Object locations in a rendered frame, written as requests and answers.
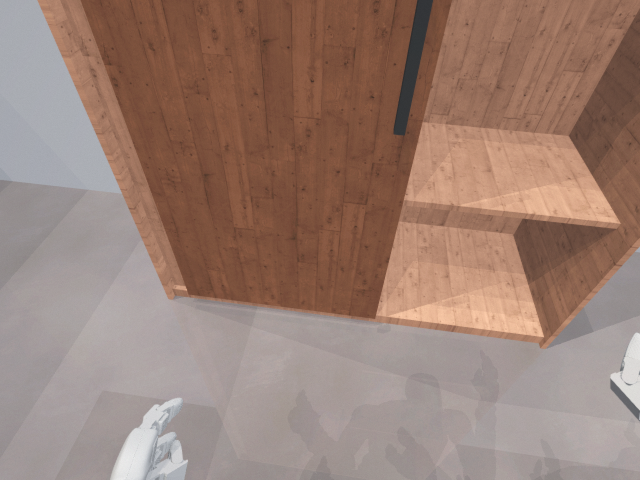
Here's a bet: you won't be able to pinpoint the left robot hand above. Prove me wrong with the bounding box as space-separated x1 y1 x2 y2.
110 398 188 480

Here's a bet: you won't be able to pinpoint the handle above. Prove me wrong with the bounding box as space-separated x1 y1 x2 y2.
394 0 433 136

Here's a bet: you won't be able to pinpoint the right robot hand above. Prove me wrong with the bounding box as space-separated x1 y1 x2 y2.
610 333 640 421

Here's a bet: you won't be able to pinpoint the wardrobe door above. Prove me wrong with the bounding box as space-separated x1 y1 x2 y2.
60 0 185 286
81 0 452 319

